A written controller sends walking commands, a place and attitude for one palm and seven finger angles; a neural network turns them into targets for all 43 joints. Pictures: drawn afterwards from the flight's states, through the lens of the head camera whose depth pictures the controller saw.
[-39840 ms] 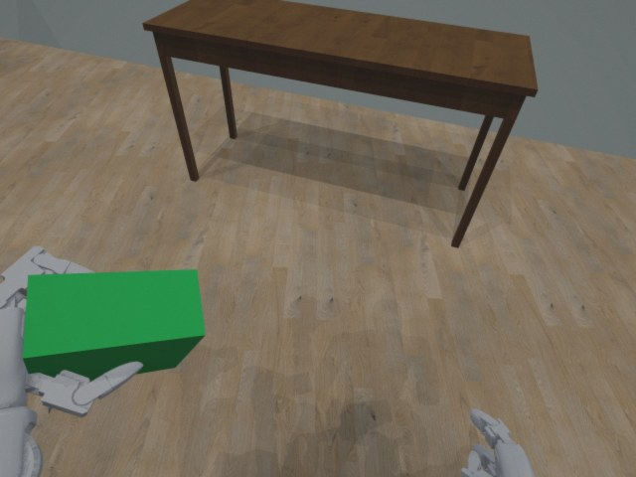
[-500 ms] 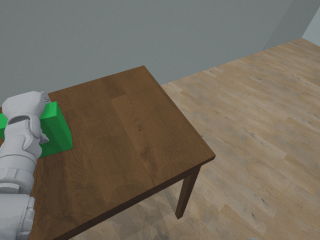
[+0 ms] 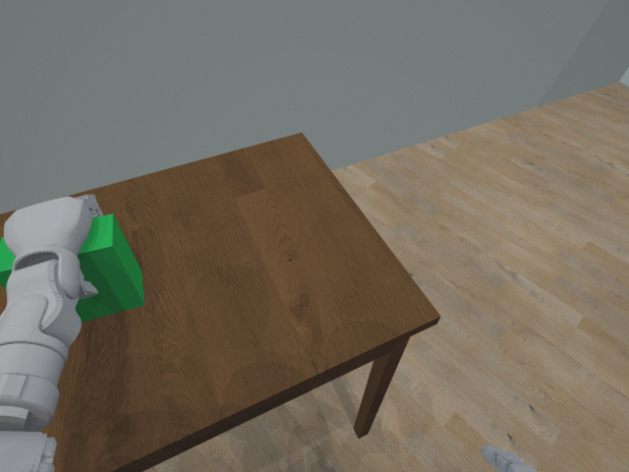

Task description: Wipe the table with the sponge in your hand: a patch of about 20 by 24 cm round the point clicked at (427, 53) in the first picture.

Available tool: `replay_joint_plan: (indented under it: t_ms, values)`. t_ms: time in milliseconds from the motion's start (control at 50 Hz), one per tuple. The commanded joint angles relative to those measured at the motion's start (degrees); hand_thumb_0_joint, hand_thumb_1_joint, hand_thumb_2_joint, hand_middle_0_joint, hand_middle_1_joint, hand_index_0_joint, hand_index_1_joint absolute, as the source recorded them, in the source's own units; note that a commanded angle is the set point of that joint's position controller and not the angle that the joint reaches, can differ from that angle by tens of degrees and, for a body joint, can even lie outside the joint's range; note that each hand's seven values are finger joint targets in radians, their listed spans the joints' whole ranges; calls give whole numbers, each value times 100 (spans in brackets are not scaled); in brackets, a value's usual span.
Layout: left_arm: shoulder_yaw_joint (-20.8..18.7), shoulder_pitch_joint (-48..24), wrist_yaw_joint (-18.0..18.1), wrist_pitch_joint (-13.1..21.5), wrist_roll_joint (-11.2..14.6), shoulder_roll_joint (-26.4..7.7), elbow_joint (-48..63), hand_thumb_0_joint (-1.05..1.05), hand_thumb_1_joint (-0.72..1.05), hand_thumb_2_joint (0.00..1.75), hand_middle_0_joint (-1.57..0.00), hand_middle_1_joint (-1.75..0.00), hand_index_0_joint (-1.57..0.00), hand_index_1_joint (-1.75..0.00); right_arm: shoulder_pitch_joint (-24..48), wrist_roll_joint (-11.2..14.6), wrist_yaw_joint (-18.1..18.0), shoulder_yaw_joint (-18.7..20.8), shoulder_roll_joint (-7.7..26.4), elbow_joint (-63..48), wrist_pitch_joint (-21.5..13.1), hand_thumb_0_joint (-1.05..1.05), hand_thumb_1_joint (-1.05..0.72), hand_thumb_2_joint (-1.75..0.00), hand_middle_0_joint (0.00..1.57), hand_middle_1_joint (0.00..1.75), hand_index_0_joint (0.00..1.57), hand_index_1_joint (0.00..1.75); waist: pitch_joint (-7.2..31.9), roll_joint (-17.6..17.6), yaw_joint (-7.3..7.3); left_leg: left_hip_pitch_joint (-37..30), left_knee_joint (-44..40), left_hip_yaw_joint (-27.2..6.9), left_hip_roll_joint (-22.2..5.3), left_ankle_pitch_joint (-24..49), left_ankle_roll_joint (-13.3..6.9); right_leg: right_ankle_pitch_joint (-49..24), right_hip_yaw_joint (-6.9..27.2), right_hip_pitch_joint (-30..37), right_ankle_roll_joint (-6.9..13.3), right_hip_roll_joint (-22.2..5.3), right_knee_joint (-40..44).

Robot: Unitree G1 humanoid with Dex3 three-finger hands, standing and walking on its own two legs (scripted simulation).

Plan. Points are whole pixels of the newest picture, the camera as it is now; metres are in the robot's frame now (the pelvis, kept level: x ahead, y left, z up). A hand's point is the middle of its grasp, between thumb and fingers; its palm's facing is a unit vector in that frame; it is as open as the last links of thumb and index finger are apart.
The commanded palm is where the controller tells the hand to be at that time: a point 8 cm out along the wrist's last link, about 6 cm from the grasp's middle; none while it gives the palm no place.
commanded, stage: wipe back along the first lane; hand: left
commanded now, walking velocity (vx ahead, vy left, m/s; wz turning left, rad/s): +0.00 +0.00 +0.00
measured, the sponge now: (85, 283) +0.35 +0.36 +0.02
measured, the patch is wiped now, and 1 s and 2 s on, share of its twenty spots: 1.00 1.00 1.00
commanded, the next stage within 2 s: lift the sponge slowly off the table in 1.36 s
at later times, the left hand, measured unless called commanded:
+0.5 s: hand (82, 285) +0.31 +0.32 +0.07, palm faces +0.00 -0.05 -1.00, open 10.5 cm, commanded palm +0.27 +0.30 +0.11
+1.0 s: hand (92, 324) +0.26 +0.28 +0.08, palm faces +0.04 -0.06 -1.00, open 10.5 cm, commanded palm +0.21 +0.28 +0.10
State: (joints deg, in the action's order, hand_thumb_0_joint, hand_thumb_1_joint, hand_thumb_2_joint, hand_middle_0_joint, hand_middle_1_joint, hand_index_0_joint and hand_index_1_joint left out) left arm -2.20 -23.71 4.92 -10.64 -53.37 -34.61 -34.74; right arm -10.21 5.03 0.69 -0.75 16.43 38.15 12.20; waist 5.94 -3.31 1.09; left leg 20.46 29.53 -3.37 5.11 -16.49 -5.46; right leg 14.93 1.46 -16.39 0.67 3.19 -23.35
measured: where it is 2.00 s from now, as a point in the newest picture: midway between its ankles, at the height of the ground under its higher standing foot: outside the picture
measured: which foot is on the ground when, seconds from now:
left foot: down 0.00-1.00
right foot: down 0.00-1.00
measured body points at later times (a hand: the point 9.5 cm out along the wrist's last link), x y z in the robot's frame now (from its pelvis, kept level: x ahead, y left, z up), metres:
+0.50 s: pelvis -0.01 -0.01 +0.00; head +0.00 -0.03 +0.45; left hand +0.30 +0.32 +0.13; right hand +0.17 -0.25 -0.11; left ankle -0.03 +0.05 -0.74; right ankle -0.04 -0.13 -0.74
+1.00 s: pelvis +0.00 -0.02 +0.00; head -0.01 -0.06 +0.45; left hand +0.25 +0.28 +0.13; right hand +0.21 -0.25 -0.10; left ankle -0.03 +0.05 -0.74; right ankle -0.04 -0.13 -0.74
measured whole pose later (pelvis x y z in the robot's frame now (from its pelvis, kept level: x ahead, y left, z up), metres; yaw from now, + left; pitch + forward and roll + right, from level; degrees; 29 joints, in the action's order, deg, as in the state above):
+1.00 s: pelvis +0.00 -0.02 +0.00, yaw -1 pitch +3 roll -1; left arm 1.0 3.1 6.2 -22.3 -51.4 -27.8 -3.0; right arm -4.5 4.9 0.5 -1.5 16.4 36.2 9.1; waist 5.0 -5.8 3.8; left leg 14.1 29.2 -2.8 4.0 -17.3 -3.8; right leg 16.5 2.0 -11.6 2.4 4.3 -25.7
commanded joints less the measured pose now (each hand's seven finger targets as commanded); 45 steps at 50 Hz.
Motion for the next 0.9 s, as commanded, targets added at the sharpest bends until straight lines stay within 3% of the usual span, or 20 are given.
replay_joint_plan:
  t_ms: [0, 40, 100, 140, 200, 240, 300, 340, 380, 440, 520, 540, 580, 600, 640, 660, 700, 820, 840, 880]
  values:
    - [-8, -609, -211, -151, -79, -1024, 442, 0, 10, 130, -120, -160, -120, -160, 380, -16, -55, 272, 871, -767, -212, 0, -90, -90, 20, 30, 20, 30, 1083, 54, 11, -940, -183, -329, -469, 2962, 448, -1703, -168, 388, 400, 2, -9]
    - [-183, -359, -242, -174, -28, -1130, 518, 0, 10, 130, -120, -160, -120, -160, 462, -21, -58, 255, 880, -816, -237, 0, -90, -90, 20, 30, 20, 30, 1093, 42, 97, -894, -210, -343, -462, 2878, 422, -1677, -120, 470, 425, 7, 8]
    - [122, -356, -284, -210, -22, -819, 642, 0, 10, 130, -120, -160, -120, -160, 457, -7, -63, 245, 852, -833, -246, 0, -90, -90, 20, 30, 20, 30, 952, 207, -11, -835, -222, -318, -455, 2578, 398, -1585, -157, 402, 397, 4, 6]
    - [-130, -204, -286, -214, 12, -1025, 816, 0, 10, 130, -120, -160, -120, -160, 556, -19, -62, 240, 871, -877, -261, 0, -90, -90, 20, 30, 20, 30, 941, 141, 88, -794, -267, -335, -458, 2521, 373, -1573, -101, 498, 439, 1, 23]
    - [195, -49, -292, -254, 16, -629, 1009, 0, 10, 130, -120, -160, -120, -160, 568, -12, -55, 241, 816, -920, -286, 0, -90, -90, 20, 30, 20, 30, 875, 165, 35, -834, -264, -360, -468, 2442, 392, -1426, -167, 393, 406, 4, 3]
    - [57, 18, -281, -311, 43, -718, 1159, 0, 10, 130, -120, -160, -120, -160, 683, -27, -57, 230, 834, -959, -293, 0, -90, -90, 20, 30, 20, 30, 801, 120, 107, -790, -317, -386, -475, 2274, 370, -1302, -132, 393, 435, 10, 27]
    - [210, 27, -254, -387, 14, -574, 1234, 0, 10, 130, -120, -160, -120, -160, 678, -20, -66, 233, 814, -924, -311, 0, -90, -90, 20, 30, 20, 30, 756, 256, 35, -748, -315, -330, -450, 1995, 354, -1221, -154, 379, 417, 10, 17]
    - [141, 267, -240, -413, 45, -533, 1432, 0, 10, 130, -120, -160, -120, -160, 800, -26, -64, 225, 796, -975, -342, 0, -90, -90, 20, 30, 20, 30, 810, 205, 119, -784, -319, -350, -449, 2088, 337, -1292, -93, 451, 442, 11, 5]
    - [380, 482, -226, -452, 78, -228, 1552, 0, 10, 130, -120, -160, -120, -160, 786, -24, -48, 229, 747, -993, -372, 0, -90, -90, 20, 30, 20, 30, 777, 229, 90, -826, -284, -342, -444, 2138, 353, -1326, -142, 448, 418, 12, -26]
    - [15, 728, -186, -545, 116, -551, 1693, 0, 10, 130, -120, -160, -120, -160, 914, -29, -59, 206, 776, -1000, -391, 0, -90, -90, 20, 30, 20, 30, 815, 362, 181, -697, -309, -317, -415, 2040, 308, -1472, -25, 666, 443, 14, -34]
    - [342, 777, -197, -694, 142, -219, 1930, 0, 10, 130, -120, -160, -120, -160, 999, -18, -74, 181, 725, -1024, -406, 0, -90, -90, 20, 30, 20, 30, 604, 369, 106, -665, -327, -259, -395, 1870, 279, -1463, -62, 619, 400, -10, -13]
    - [162, 787, -195, -742, 144, -400, 1984, 0, 10, 130, -120, -160, -120, -160, 1080, -11, -81, 171, 753, -1010, -406, 0, -90, -90, 20, 30, 20, 30, 597, 331, 138, -663, -354, -284, -405, 1837, 271, -1419, 9, 622, 432, 5, -12]
    - [198, 946, -181, -792, 150, -344, 2018, 0, 10, 130, -120, -160, -120, -160, 1070, -13, -92, 160, 721, -1007, -430, 0, -90, -90, 20, 30, 20, 30, 579, 365, 146, -672, -330, -241, -377, 1865, 260, -1514, -16, 699, 416, -8, -25]
    - [385, 1057, -201, -806, 160, -119, 2131, 0, 10, 130, -120, -160, -120, -160, 1111, -16, -85, 156, 697, -1044, -445, 0, -90, -90, 20, 30, 20, 30, 588, 334, 134, -691, -319, -231, -370, 1910, 268, -1579, -14, 711, 406, -18, -30]
    - [184, 1328, -214, -820, 182, -266, 2297, 0, 10, 130, -120, -160, -120, -160, 1210, -16, -63, 143, 709, -1054, -476, 0, -90, -90, 20, 30, 20, 30, 639, 362, 213, -711, -316, -268, -376, 1994, 251, -1729, 96, 807, 443, -1, -56]
    - [307, 1571, -207, -812, 220, -72, 2401, 0, 10, 130, -120, -160, -120, -160, 1191, -21, -55, 150, 656, -1080, -497, 0, -90, -90, 20, 30, 20, 30, 704, 348, 207, -737, -273, -227, -366, 2099, 247, -1845, 48, 900, 410, -29, -98]
    - [203, 2014, -191, -789, 278, -103, 2592, 0, 10, 130, -120, -160, -120, -160, 1232, -22, -33, 142, 642, -1094, -538, 0, -90, -90, 20, 30, 20, 30, 730, 350, 252, -733, -230, -209, -363, 2273, 260, -2121, 82, 1013, 398, -41, -137]
    - [214, 2129, -147, -1023, 295, -61, 3016, 0, 10, 130, -120, -160, -120, -160, 1363, -33, -47, 142, 643, -1101, -536, 0, -90, -90, 20, 30, 20, 30, 403, 483, 238, -616, -304, -184, -347, 1988, 240, -2042, 139, 947, 385, -42, -101]
    - [32, 2355, -133, -1059, 305, -183, 3130, 0, 10, 130, -120, -160, -120, -160, 1485, -31, -37, 136, 642, -1129, -546, 0, -90, -90, 20, 30, 20, 30, 458, 443, 328, -647, -304, -207, -340, 2003, 228, -2067, 239, 1006, 413, -26, -111]
    - [227, 2516, -125, -1099, 339, 52, 3249, 0, 10, 130, -120, -160, -120, -160, 1440, -20, -42, 138, 595, -1125, -561, 0, -90, -90, 20, 30, 20, 30, 412, 438, 291, -676, -293, -175, -350, 2022, 244, -2053, 160, 982, 382, -39, -125]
